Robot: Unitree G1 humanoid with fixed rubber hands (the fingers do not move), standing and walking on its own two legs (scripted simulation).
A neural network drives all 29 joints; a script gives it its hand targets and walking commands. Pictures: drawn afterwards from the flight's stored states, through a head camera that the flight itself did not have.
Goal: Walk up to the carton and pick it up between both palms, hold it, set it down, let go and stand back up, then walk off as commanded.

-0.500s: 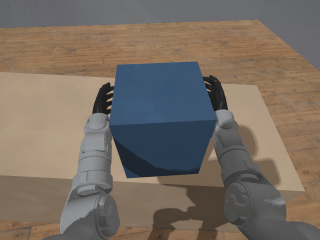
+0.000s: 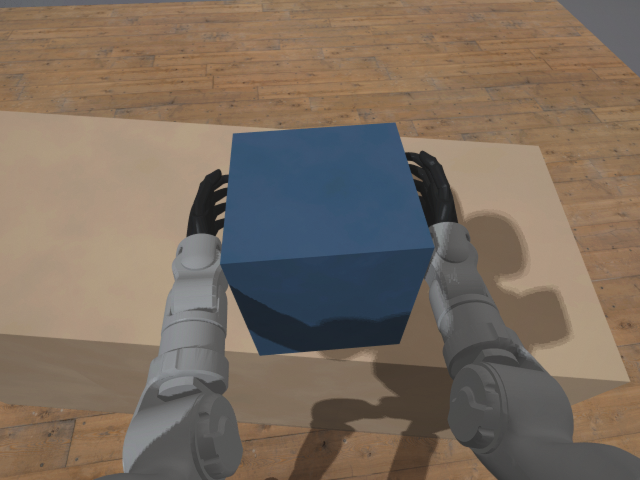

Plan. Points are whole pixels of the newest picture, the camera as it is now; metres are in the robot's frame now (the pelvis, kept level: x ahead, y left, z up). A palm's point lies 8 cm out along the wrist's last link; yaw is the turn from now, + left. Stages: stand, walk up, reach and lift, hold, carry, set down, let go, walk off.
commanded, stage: set down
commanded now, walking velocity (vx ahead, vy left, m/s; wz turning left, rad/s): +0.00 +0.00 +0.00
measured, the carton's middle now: (322, 247) +0.39 +0.02 +0.02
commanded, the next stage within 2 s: none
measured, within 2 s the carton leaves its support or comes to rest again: rests again in 0.26 s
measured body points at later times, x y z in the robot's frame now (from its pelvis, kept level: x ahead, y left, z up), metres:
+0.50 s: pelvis +0.00 +0.00 +0.00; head +0.09 +0.01 +0.44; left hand +0.40 +0.18 +0.03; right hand +0.43 -0.12 +0.05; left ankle +0.01 +0.15 -0.75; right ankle -0.06 -0.10 -0.75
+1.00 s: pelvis +0.00 +0.00 +0.00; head +0.09 +0.01 +0.44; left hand +0.40 +0.18 +0.03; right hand +0.43 -0.12 +0.05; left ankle +0.01 +0.15 -0.75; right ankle -0.06 -0.10 -0.75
